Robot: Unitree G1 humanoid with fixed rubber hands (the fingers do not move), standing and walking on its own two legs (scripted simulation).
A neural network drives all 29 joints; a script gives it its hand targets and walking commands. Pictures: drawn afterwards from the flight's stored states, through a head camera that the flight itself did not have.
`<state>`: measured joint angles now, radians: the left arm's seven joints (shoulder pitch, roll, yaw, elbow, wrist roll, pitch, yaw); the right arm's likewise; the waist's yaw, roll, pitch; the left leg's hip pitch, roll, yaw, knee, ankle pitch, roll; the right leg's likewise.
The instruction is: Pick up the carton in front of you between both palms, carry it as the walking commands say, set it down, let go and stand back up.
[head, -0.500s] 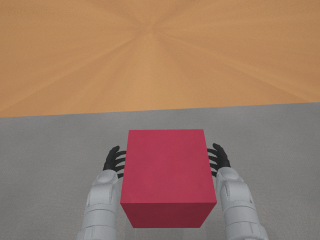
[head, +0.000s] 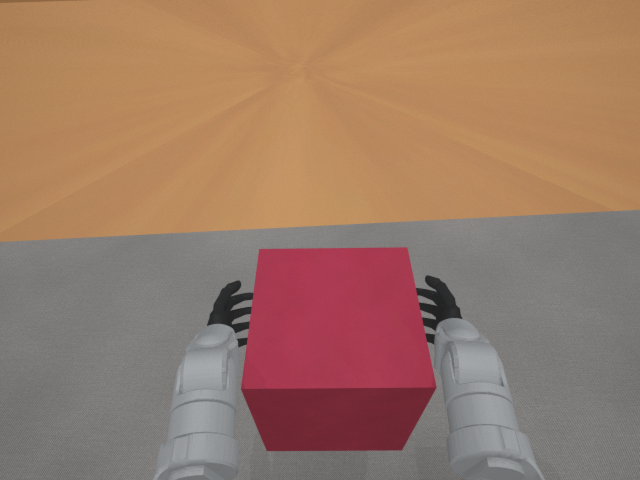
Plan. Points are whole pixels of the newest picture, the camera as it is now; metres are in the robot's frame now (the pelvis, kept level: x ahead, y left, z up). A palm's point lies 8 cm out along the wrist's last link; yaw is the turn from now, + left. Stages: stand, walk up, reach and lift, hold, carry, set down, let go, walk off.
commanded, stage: reach and lift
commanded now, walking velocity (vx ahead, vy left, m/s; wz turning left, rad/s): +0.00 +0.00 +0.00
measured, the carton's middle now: (333, 354) +0.31 +0.00 -0.05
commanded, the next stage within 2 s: hold in 0.56 s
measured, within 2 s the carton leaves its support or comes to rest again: neither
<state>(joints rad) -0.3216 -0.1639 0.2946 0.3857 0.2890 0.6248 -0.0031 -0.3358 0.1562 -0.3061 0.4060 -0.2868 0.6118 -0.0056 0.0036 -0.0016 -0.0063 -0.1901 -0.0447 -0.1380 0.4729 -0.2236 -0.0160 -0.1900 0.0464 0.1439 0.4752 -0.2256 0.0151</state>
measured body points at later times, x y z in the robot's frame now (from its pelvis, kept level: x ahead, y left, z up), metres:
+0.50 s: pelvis +0.02 +0.00 +0.01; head -0.02 +0.00 +0.45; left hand +0.31 +0.15 +0.03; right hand +0.32 -0.15 +0.03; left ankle +0.03 +0.13 -0.74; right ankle +0.02 -0.13 -0.74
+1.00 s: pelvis +0.00 +0.00 +0.01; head -0.04 +0.00 +0.45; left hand +0.30 +0.15 +0.04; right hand +0.30 -0.15 +0.05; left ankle +0.03 +0.13 -0.74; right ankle +0.02 -0.13 -0.74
